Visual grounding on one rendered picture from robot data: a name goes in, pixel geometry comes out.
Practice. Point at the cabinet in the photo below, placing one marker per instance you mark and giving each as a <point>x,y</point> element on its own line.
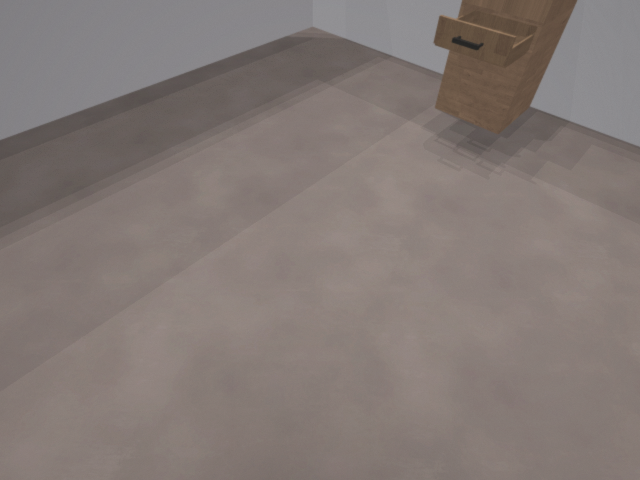
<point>490,96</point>

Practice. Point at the handle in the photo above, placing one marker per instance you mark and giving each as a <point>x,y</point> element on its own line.
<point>459,41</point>

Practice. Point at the drawer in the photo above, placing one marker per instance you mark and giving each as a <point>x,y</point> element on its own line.
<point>505,40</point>

